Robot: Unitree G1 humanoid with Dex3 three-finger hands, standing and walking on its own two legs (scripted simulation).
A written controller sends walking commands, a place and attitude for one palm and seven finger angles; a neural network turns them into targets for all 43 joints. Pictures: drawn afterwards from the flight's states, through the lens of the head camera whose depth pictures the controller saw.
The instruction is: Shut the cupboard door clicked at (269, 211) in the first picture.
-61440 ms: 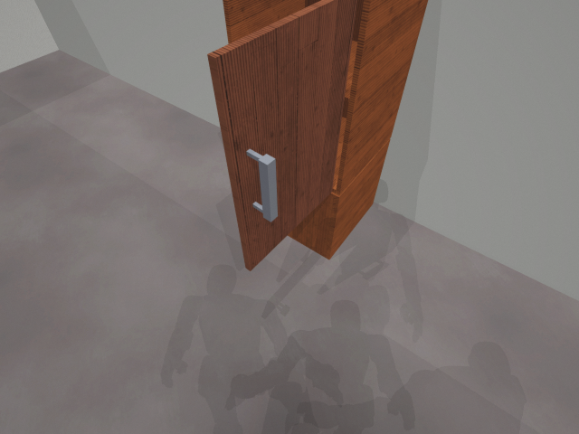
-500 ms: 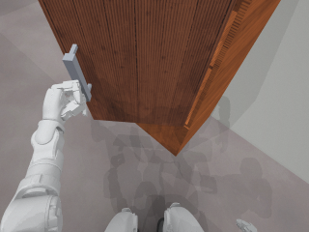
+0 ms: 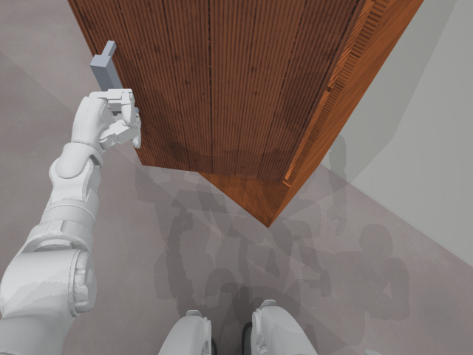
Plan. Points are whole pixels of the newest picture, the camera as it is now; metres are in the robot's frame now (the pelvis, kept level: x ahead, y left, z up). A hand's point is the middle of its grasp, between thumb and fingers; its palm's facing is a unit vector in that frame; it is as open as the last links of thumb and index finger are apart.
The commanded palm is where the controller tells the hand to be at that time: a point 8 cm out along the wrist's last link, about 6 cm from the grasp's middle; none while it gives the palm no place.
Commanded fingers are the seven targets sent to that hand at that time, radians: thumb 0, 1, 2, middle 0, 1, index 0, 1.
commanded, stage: push the door shut along its arc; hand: left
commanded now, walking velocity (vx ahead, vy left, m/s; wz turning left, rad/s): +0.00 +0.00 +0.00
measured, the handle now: (121, 92) +0.55 +0.19 +0.06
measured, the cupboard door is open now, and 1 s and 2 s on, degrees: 33 20 8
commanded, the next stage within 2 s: pull the fist back off the door in 1.40 s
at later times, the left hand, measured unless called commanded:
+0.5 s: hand (149, 99) +0.54 +0.14 +0.06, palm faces -0.29 -0.96 -0.03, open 3.1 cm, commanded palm +0.54 +0.16 +0.06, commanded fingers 0.00 0.90 0.90 -1.30 -1.50 -1.30 -1.50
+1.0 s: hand (177, 78) +0.58 +0.09 +0.06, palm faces -0.39 -0.92 -0.01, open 3.1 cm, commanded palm +0.59 +0.12 +0.06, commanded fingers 0.00 0.90 0.90 -1.30 -1.50 -1.30 -1.50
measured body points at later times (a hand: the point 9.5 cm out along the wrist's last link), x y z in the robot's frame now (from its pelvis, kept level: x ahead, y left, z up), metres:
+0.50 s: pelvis +0.00 +0.00 -0.01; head +0.16 +0.03 +0.40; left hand +0.54 +0.19 +0.06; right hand +0.00 -0.28 -0.11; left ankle +0.01 +0.06 -0.65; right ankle +0.04 -0.10 -0.65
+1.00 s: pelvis +0.01 -0.01 -0.02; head +0.19 +0.01 +0.39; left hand +0.60 +0.14 +0.07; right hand -0.03 -0.27 -0.12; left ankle +0.01 +0.06 -0.65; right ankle +0.04 -0.10 -0.65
